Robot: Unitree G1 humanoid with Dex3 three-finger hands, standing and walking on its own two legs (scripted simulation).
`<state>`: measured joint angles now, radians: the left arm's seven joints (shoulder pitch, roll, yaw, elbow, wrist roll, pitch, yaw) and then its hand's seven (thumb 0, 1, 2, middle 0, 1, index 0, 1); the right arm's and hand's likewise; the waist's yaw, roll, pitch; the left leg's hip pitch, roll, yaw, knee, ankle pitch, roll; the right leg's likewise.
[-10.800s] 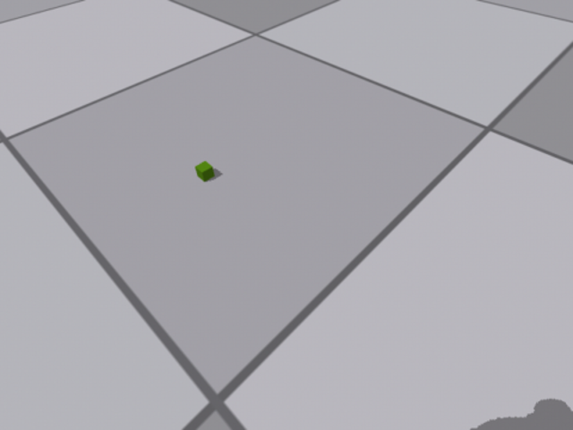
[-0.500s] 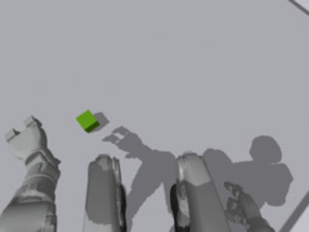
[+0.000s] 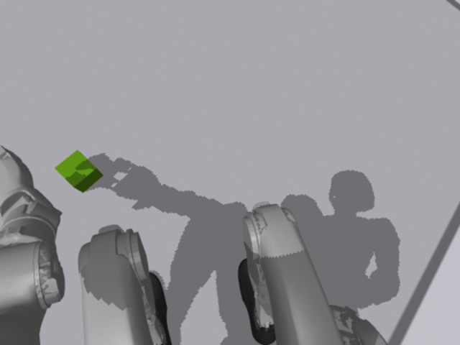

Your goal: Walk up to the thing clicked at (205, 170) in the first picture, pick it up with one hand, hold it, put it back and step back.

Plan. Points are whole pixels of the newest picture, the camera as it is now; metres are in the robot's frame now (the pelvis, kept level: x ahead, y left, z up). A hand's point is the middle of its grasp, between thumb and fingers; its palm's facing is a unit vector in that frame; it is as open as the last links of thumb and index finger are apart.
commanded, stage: rise first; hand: left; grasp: from above
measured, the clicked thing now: (80, 171) +0.49 +0.29 -0.33
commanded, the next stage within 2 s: none
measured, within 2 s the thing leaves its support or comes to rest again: neither
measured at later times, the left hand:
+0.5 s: hand (47, 183) +0.44 +0.31 -0.21, palm faces -0.26 -0.33 -0.91, open 13.6 cm
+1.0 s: hand (52, 177) +0.45 +0.31 -0.23, palm faces -0.27 -0.33 -0.90, open 13.9 cm
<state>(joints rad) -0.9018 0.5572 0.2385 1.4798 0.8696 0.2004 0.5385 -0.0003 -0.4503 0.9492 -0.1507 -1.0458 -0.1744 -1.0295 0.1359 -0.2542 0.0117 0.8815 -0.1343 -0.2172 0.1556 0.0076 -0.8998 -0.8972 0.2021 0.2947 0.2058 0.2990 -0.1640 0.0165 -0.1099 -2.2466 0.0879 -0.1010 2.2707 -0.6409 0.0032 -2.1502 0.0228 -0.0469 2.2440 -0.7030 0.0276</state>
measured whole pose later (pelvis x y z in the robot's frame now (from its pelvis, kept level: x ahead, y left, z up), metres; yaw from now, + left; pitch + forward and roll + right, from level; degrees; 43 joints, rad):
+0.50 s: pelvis +0.00 +0.00 -0.05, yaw -2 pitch +32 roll -6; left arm -1.02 0.67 0.31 1.58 0.91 0.17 0.53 0.00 -0.47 0.93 -0.13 -1.09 -0.16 -1.06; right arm 0.12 -0.28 0.06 0.87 -0.17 -0.26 0.25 0.01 -0.91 -0.90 0.20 0.29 0.20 0.30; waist -0.20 0.00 -0.01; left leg -2.36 0.09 -0.15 2.43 -0.65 -0.01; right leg -2.26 0.04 -0.08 2.39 -0.70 0.02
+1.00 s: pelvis +0.01 +0.00 -0.06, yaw -4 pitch +31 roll -8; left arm -1.03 0.74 0.33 1.61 0.93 0.16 0.53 0.00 -0.53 0.97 -0.13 -1.05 -0.14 -1.05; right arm 0.15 -0.30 0.10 0.84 -0.17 -0.27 0.29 0.01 -0.92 -0.90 0.20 0.29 0.20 0.30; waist -0.24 -0.02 0.03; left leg -2.37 0.09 -0.19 2.47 -0.67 -0.01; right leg -2.26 0.05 -0.10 2.41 -0.71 0.03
